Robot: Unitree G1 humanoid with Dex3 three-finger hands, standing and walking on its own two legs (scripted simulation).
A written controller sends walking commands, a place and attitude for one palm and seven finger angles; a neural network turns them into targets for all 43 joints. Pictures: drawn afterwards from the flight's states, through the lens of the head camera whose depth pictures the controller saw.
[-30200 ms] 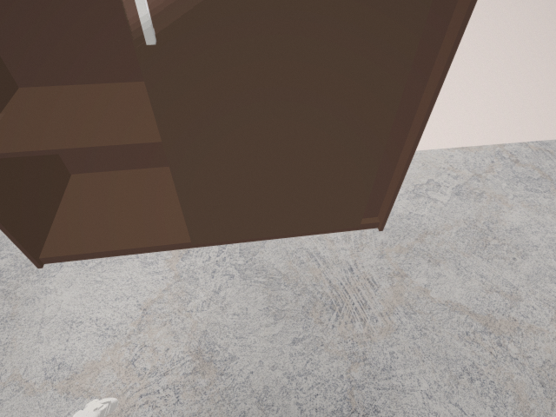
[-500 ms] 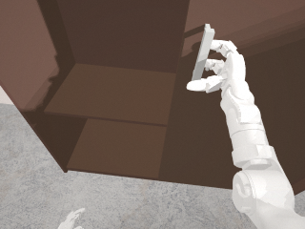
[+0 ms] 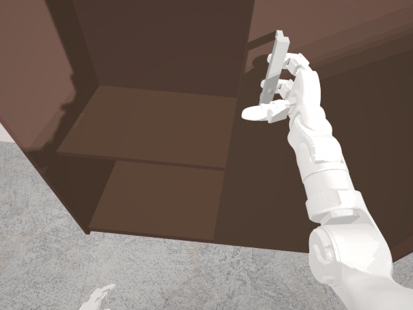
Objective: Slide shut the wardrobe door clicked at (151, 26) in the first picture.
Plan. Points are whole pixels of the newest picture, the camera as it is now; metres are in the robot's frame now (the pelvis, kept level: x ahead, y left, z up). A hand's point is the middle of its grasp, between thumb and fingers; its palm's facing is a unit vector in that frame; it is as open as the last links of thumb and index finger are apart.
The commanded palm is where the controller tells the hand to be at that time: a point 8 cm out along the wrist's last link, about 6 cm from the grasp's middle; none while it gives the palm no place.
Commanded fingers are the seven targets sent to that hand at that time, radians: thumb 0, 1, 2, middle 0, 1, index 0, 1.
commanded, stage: slide the fingers in behind the handle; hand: right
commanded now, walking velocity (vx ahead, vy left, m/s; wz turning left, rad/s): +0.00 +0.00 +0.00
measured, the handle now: (270, 74) +0.51 -0.07 +0.22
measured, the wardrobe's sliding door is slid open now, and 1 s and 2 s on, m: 0.62 0.62 0.62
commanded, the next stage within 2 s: grip the handle and tug to test in 0.70 s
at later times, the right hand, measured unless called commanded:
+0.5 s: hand (263, 91) +0.45 -0.05 +0.22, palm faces -0.01 +1.00 +0.02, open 14.0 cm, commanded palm +0.43 -0.10 +0.21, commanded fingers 0.00 0.50 -0.30 0.30 1.20 0.30 1.20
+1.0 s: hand (263, 91) +0.45 -0.05 +0.22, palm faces -0.02 +1.00 +0.02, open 13.1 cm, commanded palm +0.43 -0.10 +0.21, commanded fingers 0.00 -0.01 -0.52 0.35 1.27 0.35 1.27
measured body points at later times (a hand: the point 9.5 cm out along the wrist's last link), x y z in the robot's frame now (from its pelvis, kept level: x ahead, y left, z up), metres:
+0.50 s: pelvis +0.00 +0.00 +0.00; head +0.01 +0.02 +0.45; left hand +0.10 +0.24 -0.12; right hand +0.45 -0.10 +0.22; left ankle +0.00 +0.11 -0.74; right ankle -0.02 -0.11 -0.74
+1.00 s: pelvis +0.00 +0.00 +0.00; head +0.01 +0.01 +0.45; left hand +0.10 +0.24 -0.12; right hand +0.45 -0.10 +0.22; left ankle +0.00 +0.11 -0.74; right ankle -0.02 -0.11 -0.74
